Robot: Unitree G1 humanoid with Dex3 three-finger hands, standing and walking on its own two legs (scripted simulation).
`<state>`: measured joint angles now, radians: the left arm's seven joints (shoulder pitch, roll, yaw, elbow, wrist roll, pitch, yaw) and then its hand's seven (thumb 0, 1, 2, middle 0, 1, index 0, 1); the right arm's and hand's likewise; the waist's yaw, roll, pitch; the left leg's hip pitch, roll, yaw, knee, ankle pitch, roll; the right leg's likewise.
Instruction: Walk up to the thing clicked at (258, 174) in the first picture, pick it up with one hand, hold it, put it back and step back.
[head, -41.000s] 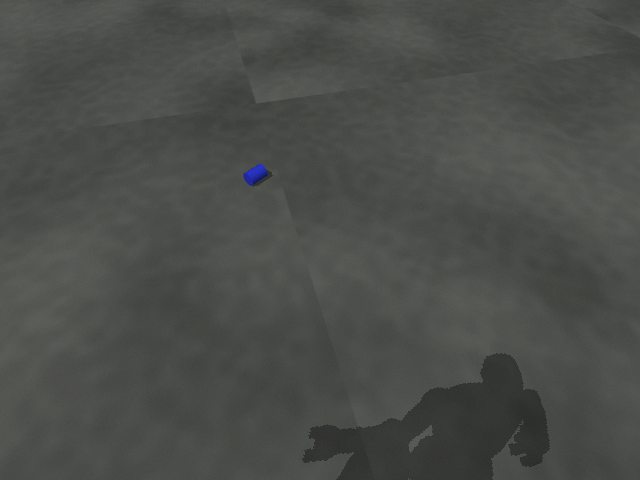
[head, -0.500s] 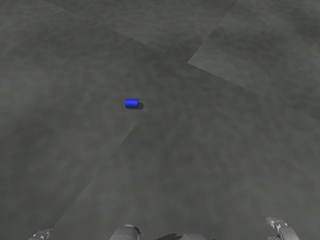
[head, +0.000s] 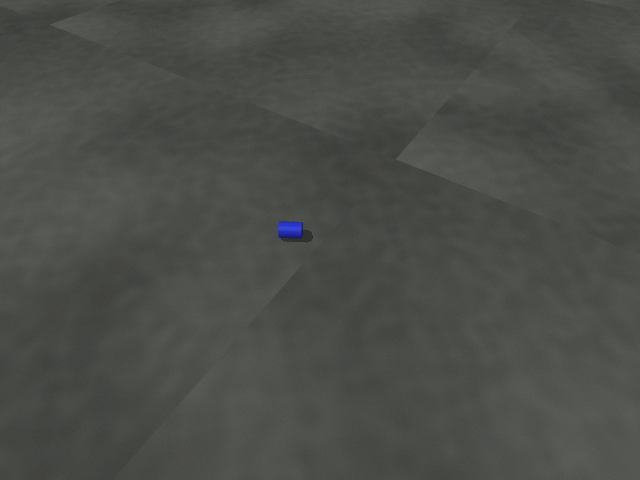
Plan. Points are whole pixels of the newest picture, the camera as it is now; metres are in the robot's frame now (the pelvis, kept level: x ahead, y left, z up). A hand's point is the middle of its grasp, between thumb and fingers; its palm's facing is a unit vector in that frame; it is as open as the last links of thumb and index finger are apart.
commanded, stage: step back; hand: left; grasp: from above
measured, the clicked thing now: (290, 229) +1.14 +0.19 -0.73
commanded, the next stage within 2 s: stand in 0.70 s
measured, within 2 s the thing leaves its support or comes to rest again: neither
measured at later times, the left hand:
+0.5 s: hand out of the picture +0.12 +0.24 -0.14, palm faces +0.06 -0.92 -0.40, open 7.4 cm
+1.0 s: hand out of the picture +0.15 +0.24 -0.14, palm faces +0.02 -0.95 -0.32, open 7.4 cm
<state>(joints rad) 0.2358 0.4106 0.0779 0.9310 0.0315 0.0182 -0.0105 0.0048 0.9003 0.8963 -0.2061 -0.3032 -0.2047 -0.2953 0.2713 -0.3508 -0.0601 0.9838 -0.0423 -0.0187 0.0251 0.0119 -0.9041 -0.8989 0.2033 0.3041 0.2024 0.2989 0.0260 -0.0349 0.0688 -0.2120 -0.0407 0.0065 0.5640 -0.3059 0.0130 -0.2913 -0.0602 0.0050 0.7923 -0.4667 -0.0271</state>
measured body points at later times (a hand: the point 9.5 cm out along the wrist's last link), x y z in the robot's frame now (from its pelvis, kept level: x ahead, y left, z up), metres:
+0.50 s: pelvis +0.05 -0.03 +0.00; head +0.07 -0.04 +0.45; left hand +0.12 +0.29 -0.11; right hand +0.13 -0.34 -0.14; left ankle +0.04 +0.12 -0.71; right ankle +0.08 -0.15 -0.73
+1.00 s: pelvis +0.07 -0.01 +0.02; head +0.08 +0.00 +0.47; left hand +0.15 +0.29 -0.12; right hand +0.19 -0.30 -0.11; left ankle +0.05 +0.12 -0.73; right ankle +0.08 -0.14 -0.73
